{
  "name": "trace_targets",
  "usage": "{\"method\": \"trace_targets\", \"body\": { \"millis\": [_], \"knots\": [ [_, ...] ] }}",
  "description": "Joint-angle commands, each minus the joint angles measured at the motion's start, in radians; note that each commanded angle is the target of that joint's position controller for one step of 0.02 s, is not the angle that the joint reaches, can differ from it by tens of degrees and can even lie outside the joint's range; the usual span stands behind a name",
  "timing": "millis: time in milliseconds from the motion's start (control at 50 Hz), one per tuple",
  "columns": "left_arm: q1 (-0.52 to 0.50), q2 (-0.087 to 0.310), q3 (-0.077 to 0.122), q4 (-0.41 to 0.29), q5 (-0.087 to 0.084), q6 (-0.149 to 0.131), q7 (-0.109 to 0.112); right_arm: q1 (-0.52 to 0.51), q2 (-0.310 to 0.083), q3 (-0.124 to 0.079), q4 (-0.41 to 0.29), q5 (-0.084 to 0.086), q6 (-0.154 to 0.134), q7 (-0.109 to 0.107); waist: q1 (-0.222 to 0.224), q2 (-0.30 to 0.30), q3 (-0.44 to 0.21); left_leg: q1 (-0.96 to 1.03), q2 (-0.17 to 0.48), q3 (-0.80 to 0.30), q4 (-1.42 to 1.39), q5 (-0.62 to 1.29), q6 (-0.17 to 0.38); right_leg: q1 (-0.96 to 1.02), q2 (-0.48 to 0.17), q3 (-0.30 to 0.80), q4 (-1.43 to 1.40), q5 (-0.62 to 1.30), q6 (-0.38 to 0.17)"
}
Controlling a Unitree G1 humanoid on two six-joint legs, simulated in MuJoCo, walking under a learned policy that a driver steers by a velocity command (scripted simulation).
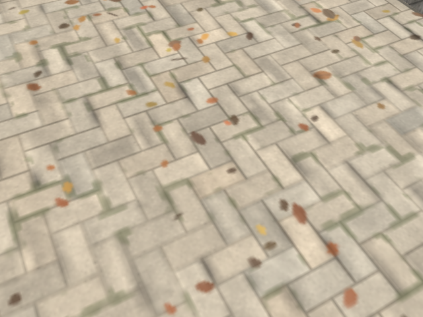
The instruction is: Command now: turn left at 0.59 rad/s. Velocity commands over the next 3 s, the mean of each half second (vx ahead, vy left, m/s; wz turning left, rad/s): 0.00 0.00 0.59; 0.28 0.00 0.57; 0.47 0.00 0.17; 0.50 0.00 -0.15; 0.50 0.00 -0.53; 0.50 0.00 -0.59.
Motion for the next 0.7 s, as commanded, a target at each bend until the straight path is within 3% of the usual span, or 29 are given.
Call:
{"method": "trace_targets", "body": {
  "millis": [20, 80, 100, 120, 140, 160, 200, 220, 280, 340, 380, 460, 500, 520, 540, 560, 580, 600, 620, 640, 700],
  "knots": [
    [-0.017, 0.093, 0.023, -0.073, -0.006, -0.029, -0.012, -0.02, -0.178, -0.055, -0.075, 0.006, -0.003, 0.002, -0.002, 0.164, -0.123, 0.18, 0.253, -0.349, -0.098, 0.276, 0.173, -0.002, 0.014, 0.002, -0.1, -0.016, -0.014],
    [0.061, 0.101, 0.031, -0.05, -0.003, -0.04, -0.022, -0.063, -0.165, -0.052, -0.088, 0.026, 0.007, -0.003, 0.052, 0.147, -0.135, 0.126, 0.189, -0.34, -0.035, 0.244, 0.109, 0.186, -0.001, -0.022, -0.378, 0.191, -0.05],
    [0.088, 0.148, 0.044, -0.047, 0.009, -0.036, -0.018, -0.038, -0.13, -0.043, -0.092, 0.022, 0.007, -0.006, 0.043, 0.071, -0.16, 0.021, 0.135, -0.284, 0.053, 0.059, 0.057, 0.316, -0.127, 0.062, -0.404, 0.27, -0.096],
    [0.049, 0.232, 0.056, -0.061, 0.026, -0.023, -0.011, 0.03, -0.086, -0.033, -0.097, 0.015, 0.001, -0.001, -0.026, -0.204, -0.136, -0.176, -0.032, -0.081, 0.252, -0.315, -0.011, 0.391, -0.332, 0.283, -0.415, 0.481, -0.221],
    [0.051, 0.202, 0.051, -0.07, 0.052, -0.025, -0.014, 0.019, -0.169, -0.061, -0.097, 0.007, -0.01, -0.001, 0.007, -0.25, -0.108, -0.265, -0.034, -0.01, 0.485, -0.461, -0.065, 0.315, -0.453, 0.407, -0.44, 0.55, -0.355],
    [0.003, 0.154, 0.035, -0.09, 0.043, -0.028, -0.009, 0.035, -0.222, -0.081, -0.079, 0.005, -0.011, 0.001, -0.012, -0.165, -0.09, -0.268, 0.018, -0.009, 0.623, -0.394, -0.09, 0.286, -0.431, 0.331, -0.431, 0.522, -0.354],
    [-0.056, 0.101, 0.019, -0.104, 0.018, -0.023, 0.001, 0.059, -0.186, -0.081, -0.041, 0.007, 0.009, -0.002, -0.021, -0.117, -0.059, -0.289, 0.033, 0.014, 0.721, -0.274, -0.126, 0.278, -0.307, 0.164, -0.412, 0.434, -0.275],
    [-0.053, 0.096, 0.014, -0.103, 0.011, -0.02, 0.006, 0.061, -0.16, -0.074, -0.04, 0.009, 0.016, 0.001, -0.012, -0.122, -0.048, -0.304, 0.037, 0.027, 0.757, -0.243, -0.14, 0.28, -0.293, 0.122, -0.41, 0.464, -0.275],
    [0.007, 0.114, 0.015, -0.091, 0.023, -0.004, 0.018, -0.01, -0.113, -0.055, -0.079, 0.024, 0.014, 0.007, 0.036, -0.153, -0.046, -0.331, 0.068, 0.102, 0.655, -0.191, -0.165, 0.344, -0.272, 0.038, -0.422, 0.494, -0.293],
    [0.04, 0.152, 0.028, -0.084, 0.022, 0.007, 0.019, -0.049, -0.094, -0.041, -0.107, 0.014, 0.012, 0.016, 0.066, -0.166, -0.077, -0.293, 0.114, 0.132, 0.509, -0.204, -0.173, 0.407, -0.312, 0.015, -0.414, 0.523, -0.31],
    [0.024, 0.178, 0.037, -0.086, 0.016, 0.011, 0.01, -0.052, -0.082, -0.032, -0.117, 0.009, 0.011, 0.024, 0.067, -0.174, -0.086, -0.204, 0.131, 0.169, 0.408, -0.21, -0.161, 0.37, -0.323, -0.023, -0.414, 0.537, -0.308],
    [0.019, 0.203, 0.045, -0.078, -0.006, 0.009, -0.007, -0.022, -0.102, -0.039, -0.122, 0.015, 0.02, 0.038, 0.051, -0.188, -0.088, -0.077, 0.121, 0.222, 0.224, -0.175, -0.117, 0.338, -0.348, -0.059, -0.378, 0.537, -0.286],
    [0.0, 0.199, 0.044, -0.072, -0.028, 0.006, -0.009, 0.037, -0.1, -0.047, -0.106, 0.014, 0.024, 0.045, 0.005, -0.169, -0.093, 0.043, 0.097, 0.252, 0.024, -0.036, -0.065, 0.301, -0.337, -0.099, -0.298, 0.489, -0.233],
    [0.043, 0.165, 0.035, -0.052, -0.028, 0.002, -0.012, 0.08, -0.123, -0.059, -0.091, 0.011, 0.023, 0.039, -0.007, -0.115, -0.106, 0.164, 0.079, 0.23, -0.073, 0.068, -0.031, 0.231, -0.302, -0.147, -0.207, 0.403, -0.174],
    [0.08, 0.108, 0.02, -0.05, 0.004, 0.0, -0.017, 0.135, -0.205, -0.084, -0.087, 0.015, 0.018, 0.025, -0.004, 0.1, -0.132, 0.352, 0.22, 0.009, -0.119, 0.286, 0.035, 0.021, -0.213, -0.244, 0.025, 0.1, -0.082],
    [0.011, 0.061, -0.003, -0.123, 0.045, -0.005, -0.015, 0.171, -0.299, -0.096, -0.106, 0.007, 0.001, 0.02, -0.012, 0.332, -0.14, 0.425, 0.452, -0.364, -0.126, 0.281, 0.24, -0.288, -0.061, -0.221, 0.277, -0.324, -0.021],
    [-0.057, 0.114, 0.014, -0.138, 0.018, -0.018, -0.013, 0.211, -0.249, -0.085, -0.096, -0.012, -0.031, 0.034, -0.086, 0.222, -0.181, 0.382, 0.474, -0.447, -0.212, -0.02, 0.317, -0.343, -0.061, -0.057, 0.409, -0.307, -0.034],
    [-0.075, 0.147, 0.025, -0.142, -0.009, -0.026, -0.02, 0.184, -0.207, -0.067, -0.081, -0.009, -0.053, 0.038, -0.06, 0.188, -0.111, 0.342, 0.424, -0.394, -0.258, -0.296, 0.264, -0.375, -0.092, -0.03, 0.413, -0.205, -0.065],
    [-0.066, 0.165, 0.036, -0.126, -0.012, -0.032, -0.023, 0.136, -0.178, -0.058, -0.079, 0.003, -0.061, 0.033, -0.035, 0.153, -0.049, 0.293, 0.381, -0.344, -0.279, -0.42, 0.211, -0.378, -0.113, -0.032, 0.378, -0.11, -0.081],
    [-0.06, 0.172, 0.04, -0.113, -0.001, -0.037, -0.023, 0.102, -0.158, -0.045, -0.082, 0.009, -0.063, 0.027, -0.021, 0.156, -0.015, 0.262, 0.351, -0.311, -0.296, -0.415, 0.186, -0.37, -0.118, -0.031, 0.333, -0.038, -0.077],
    [-0.036, 0.14, 0.034, -0.089, 0.01, -0.064, -0.035, 0.093, -0.148, -0.033, -0.088, -0.008, -0.072, 0.009, 0.002, 0.145, -0.021, 0.229, 0.287, -0.23, -0.322, -0.273, 0.165, -0.291, -0.087, -0.052, 0.238, 0.146, -0.057]
  ]
}}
